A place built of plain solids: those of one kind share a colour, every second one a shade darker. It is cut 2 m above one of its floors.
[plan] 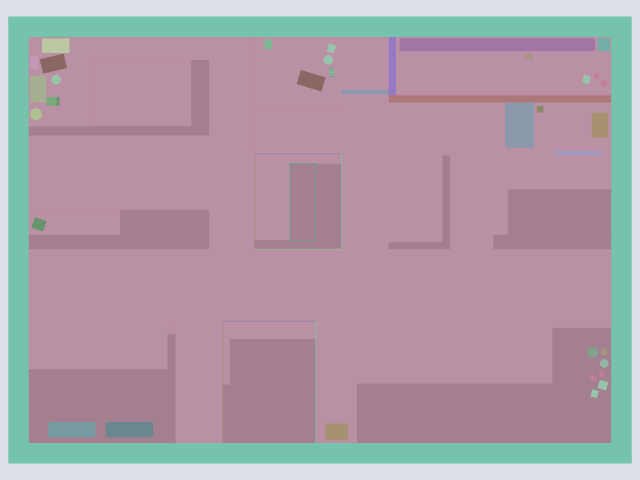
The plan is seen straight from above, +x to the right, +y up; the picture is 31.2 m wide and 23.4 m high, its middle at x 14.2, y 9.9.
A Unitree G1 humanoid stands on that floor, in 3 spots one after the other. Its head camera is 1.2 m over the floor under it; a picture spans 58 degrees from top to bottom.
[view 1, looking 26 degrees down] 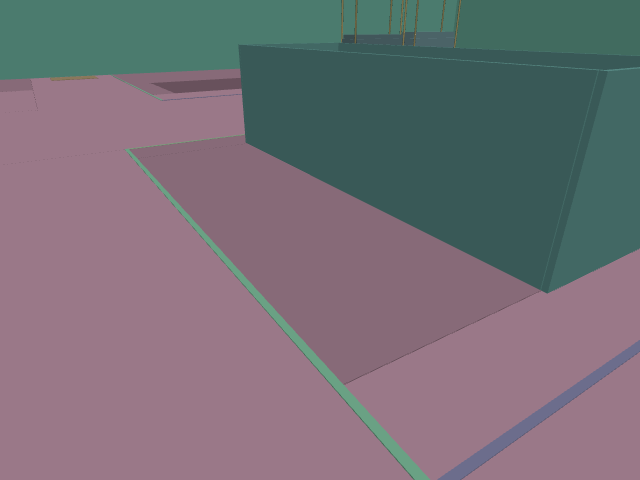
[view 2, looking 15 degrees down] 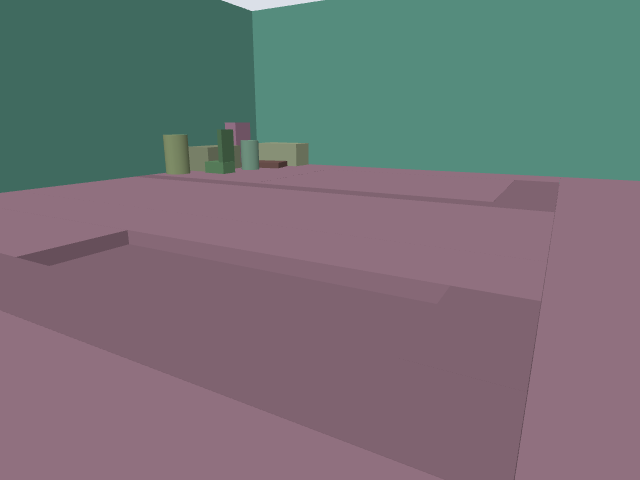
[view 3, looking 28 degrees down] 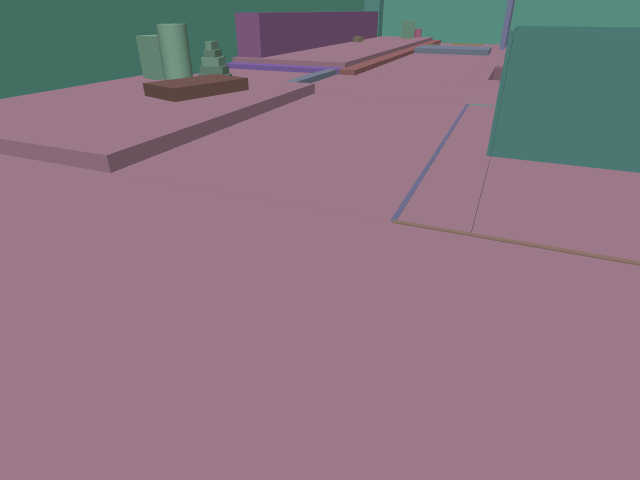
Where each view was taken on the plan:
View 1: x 15.95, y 14.61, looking -122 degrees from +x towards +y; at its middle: floor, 2.74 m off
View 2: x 8.81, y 8.15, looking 119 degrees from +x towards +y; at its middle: floor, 4.64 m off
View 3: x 8.51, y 13.55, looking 23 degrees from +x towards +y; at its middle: floor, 2.55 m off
